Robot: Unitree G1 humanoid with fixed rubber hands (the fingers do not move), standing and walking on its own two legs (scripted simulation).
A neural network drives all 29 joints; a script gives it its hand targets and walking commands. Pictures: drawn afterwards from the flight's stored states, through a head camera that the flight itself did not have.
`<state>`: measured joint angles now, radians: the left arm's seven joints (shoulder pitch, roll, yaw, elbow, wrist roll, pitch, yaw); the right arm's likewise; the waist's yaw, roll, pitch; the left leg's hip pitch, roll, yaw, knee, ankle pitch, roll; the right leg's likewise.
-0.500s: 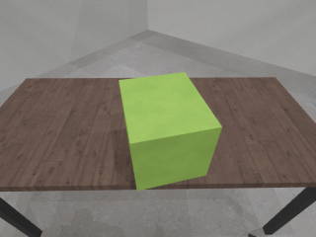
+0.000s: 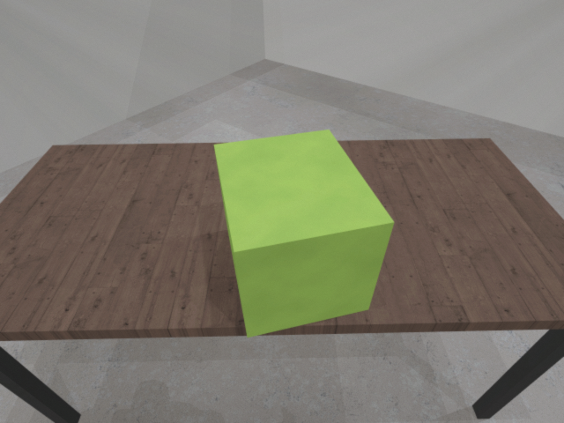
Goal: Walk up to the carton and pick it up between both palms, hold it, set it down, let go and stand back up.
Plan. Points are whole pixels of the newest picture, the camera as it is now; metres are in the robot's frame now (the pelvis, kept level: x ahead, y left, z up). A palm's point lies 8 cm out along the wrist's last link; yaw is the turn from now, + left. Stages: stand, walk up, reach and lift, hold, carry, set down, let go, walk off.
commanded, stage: stand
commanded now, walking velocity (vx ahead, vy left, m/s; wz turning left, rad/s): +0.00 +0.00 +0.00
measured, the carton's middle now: (290, 226) +0.51 +0.04 +0.01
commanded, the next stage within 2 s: none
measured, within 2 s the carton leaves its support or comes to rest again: neither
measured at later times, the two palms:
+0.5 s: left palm out of the picture +0.06 +0.29 -0.10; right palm out of the picture +0.12 -0.23 -0.11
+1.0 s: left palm out of the picture +0.06 +0.29 -0.10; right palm out of the picture +0.11 -0.23 -0.12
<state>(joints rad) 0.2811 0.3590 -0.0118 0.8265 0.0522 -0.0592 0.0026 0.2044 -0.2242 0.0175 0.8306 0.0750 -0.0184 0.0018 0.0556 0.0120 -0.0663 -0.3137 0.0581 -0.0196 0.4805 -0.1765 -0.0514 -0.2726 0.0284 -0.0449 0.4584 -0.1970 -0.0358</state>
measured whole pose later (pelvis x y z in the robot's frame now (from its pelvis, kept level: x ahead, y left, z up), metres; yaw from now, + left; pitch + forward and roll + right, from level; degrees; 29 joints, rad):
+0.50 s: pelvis +0.00 +0.00 +0.00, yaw +0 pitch +0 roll -1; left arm 0.28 0.35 -0.01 0.85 0.05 -0.06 0.00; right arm 0.21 -0.23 0.02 0.86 0.07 -0.02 0.00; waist 0.06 0.02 -0.07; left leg -0.31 0.06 -0.02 0.48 -0.18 -0.05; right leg -0.27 0.03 -0.04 0.46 -0.20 -0.04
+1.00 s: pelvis +0.00 +0.00 +0.00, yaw +0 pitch +0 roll -1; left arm 0.28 0.35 -0.01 0.86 0.05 -0.06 0.00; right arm 0.21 -0.23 0.02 0.88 0.07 -0.02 0.00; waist 0.06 0.03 -0.07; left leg -0.31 0.06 -0.02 0.48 -0.18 -0.05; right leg -0.27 0.03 -0.04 0.46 -0.20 -0.04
